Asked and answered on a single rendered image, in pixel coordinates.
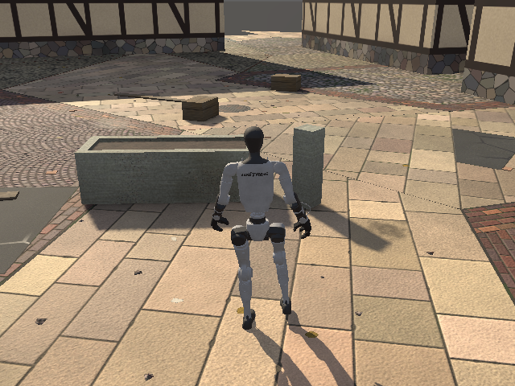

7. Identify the right robot forearm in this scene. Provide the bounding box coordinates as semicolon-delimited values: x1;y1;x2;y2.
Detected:
290;192;308;224

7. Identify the robot left foot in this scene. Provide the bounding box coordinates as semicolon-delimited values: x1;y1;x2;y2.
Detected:
242;309;255;330

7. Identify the left robot forearm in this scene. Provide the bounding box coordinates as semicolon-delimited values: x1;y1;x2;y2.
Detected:
212;193;226;220

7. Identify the robot left hand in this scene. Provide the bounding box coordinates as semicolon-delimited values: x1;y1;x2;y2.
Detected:
210;217;229;232

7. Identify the left robot upper arm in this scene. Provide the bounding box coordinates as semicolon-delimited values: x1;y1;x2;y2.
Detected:
217;162;238;205

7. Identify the right robot upper arm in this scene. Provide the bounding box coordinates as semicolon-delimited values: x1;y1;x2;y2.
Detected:
271;161;297;205

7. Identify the robot right hand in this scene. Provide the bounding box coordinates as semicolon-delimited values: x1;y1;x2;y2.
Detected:
293;219;311;239

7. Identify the left robot thigh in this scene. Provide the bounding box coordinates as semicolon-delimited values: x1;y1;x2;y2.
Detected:
231;225;253;281

